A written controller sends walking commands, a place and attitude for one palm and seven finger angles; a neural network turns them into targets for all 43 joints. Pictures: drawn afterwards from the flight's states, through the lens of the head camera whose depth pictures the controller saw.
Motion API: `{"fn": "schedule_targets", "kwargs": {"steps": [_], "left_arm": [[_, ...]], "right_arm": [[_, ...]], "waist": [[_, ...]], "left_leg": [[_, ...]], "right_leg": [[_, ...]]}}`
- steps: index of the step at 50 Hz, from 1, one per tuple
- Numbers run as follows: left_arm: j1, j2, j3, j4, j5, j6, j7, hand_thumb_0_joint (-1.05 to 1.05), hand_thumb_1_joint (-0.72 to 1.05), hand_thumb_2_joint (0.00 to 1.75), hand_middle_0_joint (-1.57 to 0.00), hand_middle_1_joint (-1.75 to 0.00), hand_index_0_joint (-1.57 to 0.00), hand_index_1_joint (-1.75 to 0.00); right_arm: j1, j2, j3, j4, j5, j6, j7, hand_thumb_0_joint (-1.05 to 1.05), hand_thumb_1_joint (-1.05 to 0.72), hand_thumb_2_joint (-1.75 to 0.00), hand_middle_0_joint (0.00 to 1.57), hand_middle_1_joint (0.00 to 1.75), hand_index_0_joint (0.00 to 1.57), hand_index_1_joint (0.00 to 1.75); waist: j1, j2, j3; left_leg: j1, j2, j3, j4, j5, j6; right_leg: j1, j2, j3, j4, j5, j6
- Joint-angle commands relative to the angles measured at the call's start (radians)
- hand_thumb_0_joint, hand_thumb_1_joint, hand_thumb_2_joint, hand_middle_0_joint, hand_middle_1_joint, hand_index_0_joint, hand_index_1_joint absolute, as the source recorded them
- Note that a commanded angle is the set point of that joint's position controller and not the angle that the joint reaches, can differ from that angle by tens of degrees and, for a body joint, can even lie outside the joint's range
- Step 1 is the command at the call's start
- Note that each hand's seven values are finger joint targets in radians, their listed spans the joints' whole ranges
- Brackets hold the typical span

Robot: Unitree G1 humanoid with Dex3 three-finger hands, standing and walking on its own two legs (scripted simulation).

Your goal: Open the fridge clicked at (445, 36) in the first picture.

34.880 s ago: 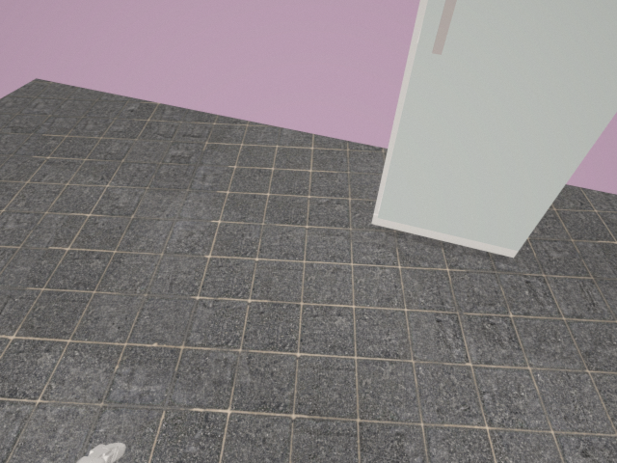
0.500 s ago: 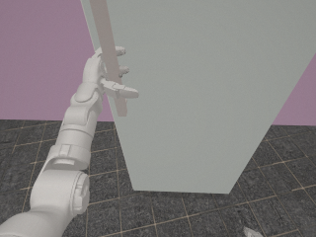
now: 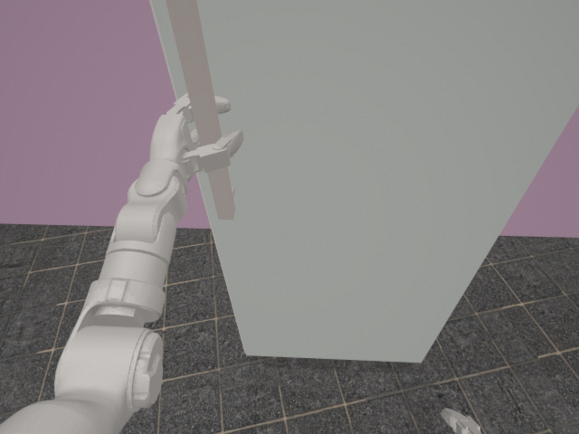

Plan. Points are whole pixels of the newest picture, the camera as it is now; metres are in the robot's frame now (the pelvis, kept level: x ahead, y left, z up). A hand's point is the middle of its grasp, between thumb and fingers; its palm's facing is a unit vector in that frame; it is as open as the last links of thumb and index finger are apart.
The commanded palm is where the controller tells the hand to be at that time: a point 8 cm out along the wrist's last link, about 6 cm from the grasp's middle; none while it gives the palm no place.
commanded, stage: grip the handle and tug to test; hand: left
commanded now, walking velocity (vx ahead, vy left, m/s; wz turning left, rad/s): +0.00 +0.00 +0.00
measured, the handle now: (209, 105) +0.48 +0.13 +0.24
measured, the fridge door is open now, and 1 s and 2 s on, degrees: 0 1 16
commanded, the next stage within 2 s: pull the door a little, standing still in 0.84 s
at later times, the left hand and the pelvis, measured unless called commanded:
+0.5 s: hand (220, 146) +0.43 +0.11 +0.21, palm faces -0.01 -1.00 +0.01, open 5.9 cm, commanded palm +0.40 +0.16 +0.21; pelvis -0.01 +0.00 +0.00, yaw +1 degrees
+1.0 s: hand (220, 151) +0.42 +0.11 +0.21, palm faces -0.02 -1.00 +0.01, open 6.2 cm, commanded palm +0.39 +0.16 +0.21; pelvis +0.03 +0.00 +0.00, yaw -1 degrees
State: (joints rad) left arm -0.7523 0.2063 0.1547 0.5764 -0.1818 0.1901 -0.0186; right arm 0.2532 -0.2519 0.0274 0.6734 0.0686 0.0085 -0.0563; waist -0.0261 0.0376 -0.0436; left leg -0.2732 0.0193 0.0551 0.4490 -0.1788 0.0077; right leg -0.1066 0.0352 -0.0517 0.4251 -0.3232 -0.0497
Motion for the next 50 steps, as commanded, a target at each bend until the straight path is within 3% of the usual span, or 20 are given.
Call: {"fn": "schedule_targets", "kwargs": {"steps": [1, 3, 7, 11, 18, 19, 25, 27, 29, 31, 32, 37, 38, 39, 41, 46, 47, 48, 49, 50], "left_arm": [[-0.522, 0.143, 0.016, -0.231, -0.010, -0.059, -0.008, 0.00, 0.90, 0.90, -0.45, -1.40, -0.45, -1.40], [-0.533, 0.133, -0.002, -0.240, -0.006, -0.053, -0.011, 0.00, 0.90, 0.90, -0.45, -1.40, -0.45, -1.40], [-0.545, 0.122, -0.012, -0.227, -0.008, -0.052, -0.011, 0.00, 0.90, 0.90, -0.45, -1.40, -0.45, -1.40], [-0.545, 0.130, -0.003, -0.202, -0.012, -0.058, -0.010, 0.00, 0.90, 0.90, -0.45, -1.40, -0.45, -1.40], [-0.569, 0.151, 0.010, -0.179, -0.009, -0.070, -0.013, 0.00, 0.90, 0.90, -0.45, -1.40, -0.45, -1.40], [-0.577, 0.130, -0.007, -0.183, -0.011, -0.074, -0.017, 0.00, 0.90, 0.90, -0.45, -1.40, -0.45, -1.40], [-0.524, 0.126, -0.004, -0.189, -0.016, -0.084, -0.022, 0.00, 0.90, 0.90, -0.45, -1.40, -0.45, -1.40], [-0.488, 0.166, 0.032, -0.226, -0.019, -0.090, -0.021, 0.00, 0.90, 0.90, -0.45, -1.40, -0.45, -1.40], [-0.443, 0.136, 0.017, -0.237, -0.022, -0.084, -0.029, 0.00, 0.90, 0.90, -0.45, -1.40, -0.45, -1.40], [-0.399, 0.158, 0.037, -0.258, -0.026, -0.085, -0.031, 0.00, 0.90, 0.90, -0.45, -1.40, -0.45, -1.40], [-0.397, 0.151, 0.030, -0.298, -0.025, -0.085, -0.031, 0.00, 0.90, 0.90, -0.45, -1.40, -0.45, -1.40], [-0.264, 0.159, 0.053, -0.421, -0.029, -0.064, -0.032, 0.00, 0.90, 0.90, -0.45, -1.40, -0.45, -1.40], [-0.252, 0.150, 0.045, -0.433, -0.027, -0.054, -0.033, 0.00, 0.90, 0.90, -0.45, -1.40, -0.45, -1.40], [-0.243, 0.138, 0.039, -0.492, -0.027, -0.049, -0.034, 0.00, 0.90, 0.90, -0.45, -1.40, -0.45, -1.40], [-0.145, 0.137, 0.047, -0.525, -0.033, -0.029, -0.035, 0.00, 0.90, 0.90, -0.45, -1.40, -0.45, -1.40], [-0.096, 0.156, 0.058, -0.610, -0.024, 0.041, -0.026, 0.00, 0.90, 0.90, -0.45, -1.40, -0.45, -1.40], [-0.105, 0.147, 0.051, -0.624, -0.025, 0.057, -0.026, 0.00, 0.90, 0.90, -0.45, -1.40, -0.45, -1.40], [-0.194, 0.118, 0.012, -0.608, -0.024, 0.075, -0.022, 0.00, 0.90, 0.90, -0.45, -1.40, -0.45, -1.40], [-0.257, 0.149, 0.034, -0.564, -0.019, 0.091, -0.016, 0.00, 0.90, 0.90, -0.45, -1.40, -0.45, -1.40], [-0.242, 0.153, 0.044, -0.550, -0.016, 0.104, -0.012, 0.00, 0.90, 0.90, -0.45, -1.40, -0.45, -1.40]], "right_arm": [[-0.071, -0.126, -0.048, -0.135, -0.002, -0.045, -0.010, 0.00, -0.90, -0.90, 0.20, 0.30, 0.20, 0.30], [-0.082, -0.121, -0.042, -0.137, 0.000, -0.041, -0.010, 0.00, -0.90, -0.90, 0.20, 0.30, 0.20, 0.30], [-0.078, -0.122, -0.044, -0.134, 0.000, -0.039, -0.011, 0.00, -0.90, -0.90, 0.20, 0.30, 0.20, 0.30], [-0.069, -0.126, -0.045, -0.129, -0.003, -0.036, -0.014, 0.00, -0.90, -0.90, 0.20, 0.30, 0.20, 0.30], [-0.068, -0.123, -0.044, -0.120, -0.002, -0.041, -0.014, 0.00, -0.90, -0.90, 0.20, 0.30, 0.20, 0.30], [-0.065, -0.122, -0.043, -0.120, -0.003, -0.043, -0.013, 0.00, -0.90, -0.90, 0.20, 0.30, 0.20, 0.30], [-0.071, -0.121, -0.043, -0.129, 0.001, -0.049, -0.009, 0.00, -0.90, -0.90, 0.20, 0.30, 0.20, 0.30], [-0.078, -0.126, -0.044, -0.140, 0.000, -0.051, -0.008, 0.00, -0.90, -0.90, 0.20, 0.30, 0.20, 0.30], [-0.087, -0.121, -0.043, -0.150, 0.001, -0.051, -0.005, 0.00, -0.90, -0.90, 0.20, 0.30, 0.20, 0.30], [-0.089, -0.126, -0.046, -0.156, 0.002, -0.050, -0.004, 0.00, -0.90, -0.90, 0.20, 0.30, 0.20, 0.30], [-0.098, -0.124, -0.044, -0.163, 0.002, -0.050, 0.000, 0.00, -0.90, -0.90, 0.20, 0.30, 0.20, 0.30], [-0.127, -0.121, -0.044, -0.193, 0.002, -0.049, 0.009, 0.00, -0.90, -0.90, 0.20, 0.30, 0.20, 0.30], [-0.132, -0.121, -0.044, -0.192, 0.003, -0.046, 0.010, 0.00, -0.90, -0.90, 0.20, 0.30, 0.20, 0.30], [-0.138, -0.118, -0.046, -0.203, 0.002, -0.047, 0.011, 0.00, -0.90, -0.90, 0.20, 0.30, 0.20, 0.30], [-0.147, -0.121, -0.045, -0.217, 0.000, -0.041, 0.014, 0.00, -0.90, -0.90, 0.20, 0.30, 0.20, 0.30], [-0.169, -0.122, -0.042, -0.226, -0.001, -0.018, 0.012, 0.00, -0.90, -0.90, 0.20, 0.30, 0.20, 0.30], [-0.177, -0.117, -0.039, -0.226, 0.001, -0.013, 0.012, 0.00, -0.90, -0.90, 0.20, 0.30, 0.20, 0.30], [-0.174, -0.117, -0.037, -0.212, 0.001, -0.009, 0.008, 0.00, -0.90, -0.90, 0.20, 0.30, 0.20, 0.30], [-0.162, -0.120, -0.040, -0.193, 0.002, -0.003, 0.000, 0.00, -0.90, -0.90, 0.20, 0.30, 0.20, 0.30], [-0.160, -0.120, -0.040, -0.194, 0.000, 0.001, -0.001, 0.00, -0.90, -0.90, 0.20, 0.30, 0.20, 0.30]], "waist": [[-0.006, -0.095, -0.280], [-0.006, -0.053, -0.281], [-0.013, -0.050, -0.279], [-0.013, -0.081, -0.281], [-0.013, -0.071, -0.289], [-0.016, -0.083, -0.287], [-0.004, -0.070, -0.278], [0.012, -0.080, -0.306], [0.017, -0.093, -0.300], [0.027, -0.101, -0.305], [0.030, -0.075, -0.309], [0.054, -0.077, -0.329], [0.048, -0.092, -0.322], [0.052, -0.069, -0.343], [0.064, -0.078, -0.346], [0.064, -0.069, -0.332], [0.059, -0.067, -0.317], [0.037, -0.075, -0.301], [0.020, -0.086, -0.275], [0.026, -0.088, -0.266]], "left_leg": [[0.294, -0.025, -0.041, 0.019, 0.263, 0.058], [0.294, -0.027, -0.042, 0.017, 0.260, 0.054], [0.301, -0.025, -0.046, 0.020, 0.259, 0.055], [0.292, -0.027, -0.047, 0.016, 0.249, 0.056], [0.283, -0.029, -0.047, 0.018, 0.235, 0.056], [0.281, -0.030, -0.048, 0.018, 0.239, 0.057], [0.281, -0.027, -0.048, 0.011, 0.226, 0.055], [0.278, -0.028, -0.044, 0.011, 0.247, 0.058], [0.274, -0.031, -0.038, 0.011, 0.261, 0.058], [0.271, -0.029, -0.035, 0.007, 0.269, 0.057], [0.280, -0.029, -0.037, 0.005, 0.278, 0.056], [0.294, -0.027, -0.029, 0.008, 0.335, 0.055], [0.297, -0.025, -0.026, 0.008, 0.342, 0.054], [0.315, -0.026, -0.023, 0.013, 0.369, 0.055], [0.314, -0.026, -0.022, 0.016, 0.400, 0.054], [0.318, -0.024, -0.014, 0.022, 0.446, 0.053], [0.316, -0.023, -0.014, 0.023, 0.441, 0.053], [0.314, -0.026, -0.015, 0.026, 0.422, 0.053], [0.314, -0.022, -0.017, 0.026, 0.402, 0.051], [0.309, -0.021, -0.022, 0.022, 0.392, 0.050]], "right_leg": [[-0.087, -0.008, 0.036, -0.060, 0.471, 0.043], [-0.094, -0.010, 0.039, -0.055, 0.468, 0.039], [-0.109, -0.008, 0.038, -0.058, 0.456, 0.039], [-0.095, -0.010, 0.036, -0.061, 0.449, 0.041], [-0.101, -0.013, 0.044, -0.060, 0.452, 0.043], [-0.100, -0.012, 0.041, -0.058, 0.460, 0.043], [-0.101, -0.009, 0.040, -0.062, 0.438, 0.041], [-0.064, -0.013, 0.043, -0.059, 0.475, 0.044], [-0.052, -0.013, 0.041, -0.053, 0.510, 0.046], [-0.026, -0.014, 0.036, -0.053, 0.511, 0.045], [-0.030, -0.012, 0.036, -0.049, 0.519, 0.042], [0.010, -0.015, 0.035, -0.038, 0.603, 0.046], [0.008, -0.014, 0.033, -0.035, 0.614, 0.047], [0.014, -0.015, 0.034, -0.030, 0.643, 0.048], [0.039, -0.015, 0.027, -0.024, 0.667, 0.048], [0.050, -0.023, 0.031, -0.016, 0.748, 0.057], [0.036, -0.024, 0.033, -0.016, 0.763, 0.061], [0.014, -0.022, 0.033, -0.020, 0.743, 0.061], [-0.014, -0.017, 0.033, -0.031, 0.708, 0.059], [-0.021, -0.013, 0.029, -0.033, 0.675, 0.054]]}}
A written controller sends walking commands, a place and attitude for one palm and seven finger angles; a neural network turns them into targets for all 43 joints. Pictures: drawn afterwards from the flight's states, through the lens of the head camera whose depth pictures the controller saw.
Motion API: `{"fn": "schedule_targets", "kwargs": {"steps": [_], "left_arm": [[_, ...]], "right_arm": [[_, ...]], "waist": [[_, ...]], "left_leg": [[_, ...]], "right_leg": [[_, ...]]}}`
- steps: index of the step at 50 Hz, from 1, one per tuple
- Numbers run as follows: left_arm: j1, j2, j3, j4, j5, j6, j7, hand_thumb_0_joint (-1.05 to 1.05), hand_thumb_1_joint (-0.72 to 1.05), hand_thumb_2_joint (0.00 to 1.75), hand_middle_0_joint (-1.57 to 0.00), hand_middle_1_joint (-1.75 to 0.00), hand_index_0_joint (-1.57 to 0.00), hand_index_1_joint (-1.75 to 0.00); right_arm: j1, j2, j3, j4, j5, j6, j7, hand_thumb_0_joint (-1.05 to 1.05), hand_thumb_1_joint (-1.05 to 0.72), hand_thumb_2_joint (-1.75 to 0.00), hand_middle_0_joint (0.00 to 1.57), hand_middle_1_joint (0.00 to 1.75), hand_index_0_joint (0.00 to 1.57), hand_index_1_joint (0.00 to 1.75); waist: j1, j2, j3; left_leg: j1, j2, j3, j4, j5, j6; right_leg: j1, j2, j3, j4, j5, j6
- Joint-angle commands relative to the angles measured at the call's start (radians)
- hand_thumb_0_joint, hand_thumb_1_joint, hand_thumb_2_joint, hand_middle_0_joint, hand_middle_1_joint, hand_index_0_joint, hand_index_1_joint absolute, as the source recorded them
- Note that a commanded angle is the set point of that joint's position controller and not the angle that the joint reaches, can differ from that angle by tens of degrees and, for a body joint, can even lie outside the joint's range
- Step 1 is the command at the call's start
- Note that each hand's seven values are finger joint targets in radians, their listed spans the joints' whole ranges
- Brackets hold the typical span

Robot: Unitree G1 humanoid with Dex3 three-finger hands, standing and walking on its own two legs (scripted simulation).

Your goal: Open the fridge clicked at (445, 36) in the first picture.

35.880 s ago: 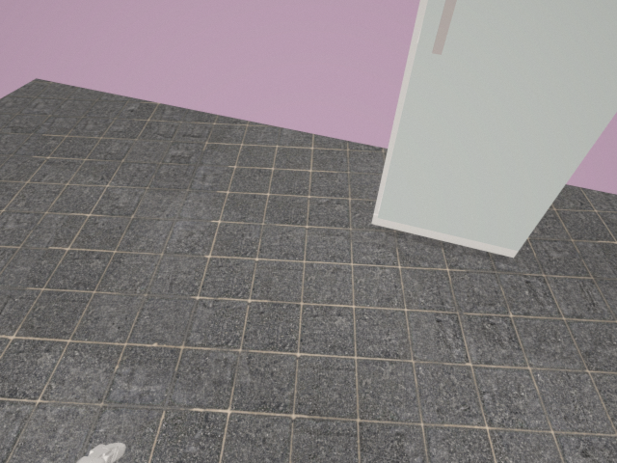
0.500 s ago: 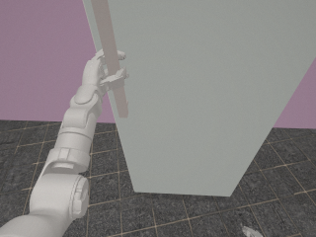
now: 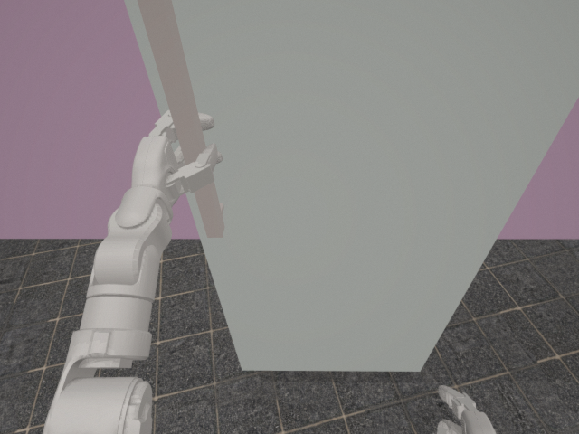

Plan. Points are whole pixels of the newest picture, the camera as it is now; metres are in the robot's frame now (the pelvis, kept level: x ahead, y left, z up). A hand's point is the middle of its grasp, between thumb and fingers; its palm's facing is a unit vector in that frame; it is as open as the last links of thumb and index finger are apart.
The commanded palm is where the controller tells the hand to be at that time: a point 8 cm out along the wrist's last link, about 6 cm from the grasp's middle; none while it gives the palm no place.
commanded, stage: pull the door a little, standing still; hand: left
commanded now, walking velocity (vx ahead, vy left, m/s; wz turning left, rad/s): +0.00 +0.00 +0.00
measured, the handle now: (193, 122) +0.45 +0.14 +0.24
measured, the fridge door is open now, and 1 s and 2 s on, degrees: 1 16 45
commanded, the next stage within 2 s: walk backward, drawing the door open in 0.42 s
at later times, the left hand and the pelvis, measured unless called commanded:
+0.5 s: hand (202, 196) +0.34 +0.11 +0.21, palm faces -0.04 -1.00 -0.03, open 6.6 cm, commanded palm +0.27 +0.17 +0.21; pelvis +0.04 -0.01 +0.00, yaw -2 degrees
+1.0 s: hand (215, 250) +0.27 +0.09 +0.19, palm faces +0.28 -0.92 -0.28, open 7.3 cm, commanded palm +0.22 +0.13 +0.20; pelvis +0.01 -0.08 +0.00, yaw +4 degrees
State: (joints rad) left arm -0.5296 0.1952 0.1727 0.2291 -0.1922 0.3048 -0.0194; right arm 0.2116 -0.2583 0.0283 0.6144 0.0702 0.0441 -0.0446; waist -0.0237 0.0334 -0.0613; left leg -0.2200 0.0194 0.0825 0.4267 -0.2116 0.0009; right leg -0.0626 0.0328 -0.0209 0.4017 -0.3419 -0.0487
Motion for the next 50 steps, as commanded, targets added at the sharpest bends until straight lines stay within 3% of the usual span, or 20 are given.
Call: {"fn": "schedule_targets", "kwargs": {"steps": [1, 6, 17, 25, 26, 27, 29, 31, 32, 33, 35, 37, 39, 42, 43, 44, 45, 46, 47, 50], "left_arm": [[-0.427, 0.173, 0.040, -0.215, -0.008, -0.004, -0.008, 0.00, 0.90, 0.90, -0.45, -1.40, -0.45, -1.40], [-0.289, 0.146, 0.028, -0.292, -0.013, 0.017, -0.018, 0.00, 0.90, 0.90, -0.45, -1.40, -0.45, -1.40], [0.098, 0.142, 0.031, -0.603, -0.032, 0.041, -0.056, 0.00, 0.90, 0.90, -0.45, -1.40, -0.45, -1.40], [0.520, 0.143, 0.036, -0.984, -0.055, 0.088, -0.070, 0.00, 0.90, 0.90, -0.45, -1.40, -0.45, -1.40], [0.536, 0.183, 0.068, -1.053, -0.057, 0.085, -0.069, 0.00, 0.90, 0.90, -0.45, -1.40, -0.45, -1.40], [0.115, 0.309, 0.038, -1.098, 0.059, -0.109, 0.013, 0.00, 0.90, 0.90, -0.45, -1.40, -0.45, -1.40], [0.479, 0.149, -0.025, -0.856, 0.080, -0.194, 0.052, 0.00, 0.90, 0.90, -0.45, -1.40, -0.45, -1.40], [0.491, 0.182, -0.035, -0.980, 0.093, -0.261, 0.051, 0.00, 0.90, 0.90, -0.45, -1.40, -0.45, -1.40], [0.489, 0.186, -0.035, -1.008, 0.090, -0.291, 0.055, 0.00, 0.90, 0.90, -0.45, -1.40, -0.45, -1.40], [0.499, 0.185, -0.033, -1.035, 0.091, -0.314, 0.062, 0.00, 0.90, 0.90, -0.45, -1.40, -0.45, -1.40], [0.514, 0.160, -0.042, -1.070, 0.095, -0.347, 0.081, 0.00, 0.90, 0.90, -0.45, -1.40, -0.45, -1.40], [0.548, 0.136, -0.045, -1.045, 0.104, -0.359, 0.097, 0.00, 0.90, 0.90, -0.45, -1.40, -0.45, -1.40], [0.613, 0.148, -0.020, -1.039, 0.110, -0.364, 0.110, 0.00, 0.90, 0.90, -0.45, -1.40, -0.45, -1.40], [0.637, 0.175, -0.002, -1.031, 0.115, -0.384, 0.111, 0.00, 0.90, 0.90, -0.45, -1.40, -0.45, -1.40], [0.625, 0.208, 0.024, -1.039, 0.127, -0.393, 0.114, 0.00, 0.90, 0.90, -0.45, -1.40, -0.45, -1.40], [0.642, 0.250, 0.072, -1.027, 0.136, -0.395, 0.116, 0.00, 0.90, 0.90, -0.45, -1.40, -0.45, -1.40], [0.661, 0.240, 0.095, -1.033, 0.135, -0.403, 0.113, 0.00, 0.90, 0.90, -0.45, -1.40, -0.45, -1.40], [0.672, 0.237, 0.102, -1.012, 0.141, -0.409, 0.119, 0.00, 0.90, 0.90, -0.45, -1.40, -0.45, -1.40], [0.679, 0.185, 0.060, -0.996, 0.145, -0.428, 0.114, 0.00, 0.90, 0.90, -0.45, -1.40, -0.45, -1.40], [0.688, 0.167, 0.058, -1.024, 0.167, -0.482, 0.123, 0.00, 0.90, 0.90, -0.45, -1.40, -0.45, -1.40]], "right_arm": [[-0.123, -0.117, -0.042, -0.145, -0.004, -0.029, -0.014, 0.00, -0.90, -0.90, 0.20, 0.30, 0.20, 0.30], [-0.146, -0.109, -0.037, -0.166, -0.009, -0.008, -0.009, 0.00, -0.90, -0.90, 0.20, 0.30, 0.20, 0.30], [-0.225, -0.088, -0.016, -0.256, -0.006, 0.018, 0.012, 0.00, -0.90, -0.90, 0.20, 0.30, 0.20, 0.30], [-0.270, -0.062, -0.005, -0.301, 0.001, 0.011, 0.043, 0.00, -0.90, -0.90, 0.20, 0.30, 0.20, 0.30], [-0.271, -0.066, -0.007, -0.300, 0.002, 0.010, 0.044, 0.00, -0.90, -0.90, 0.20, 0.30, 0.20, 0.30], [-0.228, -0.090, 0.001, -0.301, -0.017, 0.023, 0.010, 0.00, -0.90, -0.90, 0.20, 0.30, 0.20, 0.30], [-0.175, -0.084, -0.021, -0.261, -0.039, 0.034, 0.006, 0.00, -0.90, -0.90, 0.20, 0.30, 0.20, 0.30], [-0.167, -0.087, -0.025, -0.281, -0.038, 0.056, -0.005, 0.00, -0.90, -0.90, 0.20, 0.30, 0.20, 0.30], [-0.150, -0.088, -0.029, -0.281, -0.039, 0.067, -0.007, 0.00, -0.90, -0.90, 0.20, 0.30, 0.20, 0.30], [-0.141, -0.085, -0.031, -0.283, -0.040, 0.070, -0.002, 0.00, -0.90, -0.90, 0.20, 0.30, 0.20, 0.30], [-0.146, -0.071, -0.046, -0.284, -0.062, 0.056, 0.015, 0.00, -0.90, -0.90, 0.20, 0.30, 0.20, 0.30], [-0.157, -0.058, -0.046, -0.267, -0.079, 0.026, 0.021, 0.00, -0.90, -0.90, 0.20, 0.30, 0.20, 0.30], [-0.163, -0.045, -0.044, -0.272, -0.068, 0.011, 0.018, 0.00, -0.90, -0.90, 0.20, 0.30, 0.20, 0.30], [-0.153, -0.022, -0.039, -0.278, -0.058, -0.009, -0.006, 0.00, -0.90, -0.90, 0.20, 0.30, 0.20, 0.30], [-0.148, -0.018, -0.041, -0.281, -0.061, -0.010, -0.015, 0.00, -0.90, -0.90, 0.20, 0.30, 0.20, 0.30], [-0.157, -0.008, -0.042, -0.286, -0.070, -0.009, -0.025, 0.00, -0.90, -0.90, 0.20, 0.30, 0.20, 0.30], [-0.178, -0.008, -0.056, -0.292, -0.061, -0.024, -0.025, 0.00, -0.90, -0.90, 0.20, 0.30, 0.20, 0.30], [-0.170, -0.017, -0.067, -0.274, -0.056, -0.038, -0.024, 0.00, -0.90, -0.90, 0.20, 0.30, 0.20, 0.30], [-0.160, 0.001, -0.056, -0.263, -0.067, -0.044, -0.023, 0.00, -0.90, -0.90, 0.20, 0.30, 0.20, 0.30], [-0.144, 0.029, -0.033, -0.239, -0.080, -0.057, -0.023, 0.00, -0.90, -0.90, 0.20, 0.30, 0.20, 0.30]], "waist": [[0.035, -0.068, -0.255], [0.057, -0.082, -0.334], [0.095, -0.097, -0.286], [0.110, -0.051, -0.225], [0.112, -0.034, -0.230], [0.021, -0.026, -0.065], [0.022, -0.102, -0.080], [0.012, -0.042, -0.150], [-0.006, 0.005, -0.185], [-0.013, 0.067, -0.227], [-0.006, 0.228, -0.250], [0.008, 0.205, -0.179], [0.023, 0.139, -0.139], [0.021, -0.009, -0.101], [0.014, -0.141, -0.085], [0.018, -0.255, -0.096], [0.052, -0.350, -0.099], [0.055, -0.361, -0.108], [0.052, -0.304, -0.099], [0.034, -0.164, -0.198]], "left_leg": [[0.263, -0.025, -0.045, 0.045, 0.440, 0.059], [0.269, -0.031, -0.046, 0.061, 0.524, 0.058], [0.216, -0.025, -0.044, 0.046, 0.521, 0.057], [0.194, -0.011, -0.063, 0.041, 0.494, 0.047], [0.199, -0.007, -0.062, 0.048, 0.501, 0.046], [0.202, 0.009, -0.037, 0.130, 0.532, 0.076], [0.185, 0.002, -0.043, 0.182, 0.532, 0.069], [0.232, -0.009, -0.043, 0.162, 0.611, 0.071], [0.288, 0.003, -0.063, 0.148, 0.760, 0.080], [0.410, 0.040, -0.104, 0.129, 0.942, 0.099], [0.540, 0.184, -0.238, 0.064, 1.210, 0.158], [0.437, 0.225, -0.277, 0.028, 1.069, 0.168], [0.346, 0.198, -0.199, 0.027, 0.855, 0.114], [0.180, 0.115, -0.121, 0.093, 0.483, 0.051], [0.079, 0.035, -0.070, 0.174, 0.292, 0.025], [-0.063, -0.048, -0.052, 0.327, -0.070, 0.009], [-0.151, -0.108, -0.096, 0.552, -0.334, 0.019], [-0.166, -0.108, -0.152, 0.654, -0.364, 0.025], [-0.190, -0.083, -0.166, 0.671, -0.327, 0.025], [-0.228, -0.054, -0.135, 0.685, -0.245, 0.003]], "right_leg": [[-0.048, -0.015, 0.002, -0.012, 0.707, 0.054], [0.025, -0.035, 0.001, 0.027, 0.869, 0.066], [0.057, -0.050, -0.002, 0.044, 0.939, 0.076], [-0.005, -0.035, -0.019, 0.054, 0.809, 0.065], [-0.003, -0.033, -0.018, 0.057, 0.809, 0.064], [-0.198, -0.054, 0.066, -0.043, 0.810, 0.139], [-0.179, -0.059, 0.016, -0.012, 0.963, 0.165], [-0.140, -0.051, -0.014, 0.075, 1.047, 0.144], [-0.150, -0.029, -0.039, 0.157, 1.035, 0.137], [-0.234, 0.009, -0.043, 0.259, 0.825, 0.141], [-0.413, 0.061, 0.007, 0.431, 0.036, 0.114], [-0.409, 0.021, 0.065, 0.390, -0.163, 0.078], [-0.339, -0.008, 0.048, 0.233, -0.058, 0.076], [-0.162, -0.033, 0.005, -0.059, 0.329, 0.106], [-0.112, -0.091, 0.049, -0.096, 0.586, 0.094], [-0.083, -0.219, 0.166, -0.091, 0.806, 0.052], [-0.086, -0.287, 0.223, -0.069, 0.934, 0.085], [-0.087, -0.308, 0.233, -0.062, 0.988, 0.149], [-0.071, -0.314, 0.189, -0.047, 0.919, 0.159], [0.032, -0.292, 0.101, 0.004, 0.845, 0.057]]}}
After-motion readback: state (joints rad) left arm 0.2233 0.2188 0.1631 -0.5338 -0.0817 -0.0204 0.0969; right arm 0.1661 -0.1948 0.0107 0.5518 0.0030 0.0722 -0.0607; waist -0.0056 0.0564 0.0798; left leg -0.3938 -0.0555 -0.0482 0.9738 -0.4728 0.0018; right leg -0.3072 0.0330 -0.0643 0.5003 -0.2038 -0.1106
